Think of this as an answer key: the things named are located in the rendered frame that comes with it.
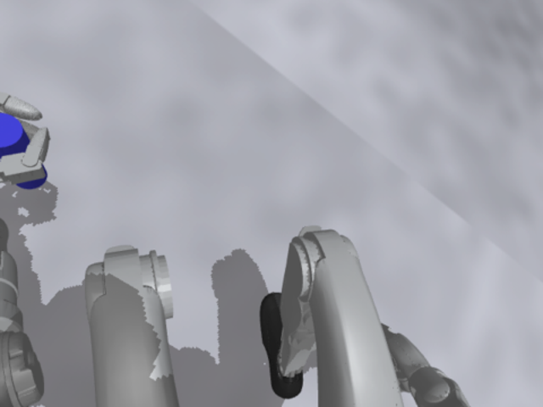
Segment left robot arm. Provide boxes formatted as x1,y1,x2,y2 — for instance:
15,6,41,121
0,218,44,407

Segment can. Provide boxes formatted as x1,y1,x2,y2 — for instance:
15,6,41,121
0,113,48,189

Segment left robot hand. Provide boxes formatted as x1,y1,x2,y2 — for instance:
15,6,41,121
0,92,50,185

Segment right robot arm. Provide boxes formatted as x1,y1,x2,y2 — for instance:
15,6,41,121
408,367,470,407

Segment right robot foot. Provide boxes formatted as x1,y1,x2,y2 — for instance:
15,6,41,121
260,293,303,399

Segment right robot hand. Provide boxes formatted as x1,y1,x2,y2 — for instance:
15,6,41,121
381,323,431,393

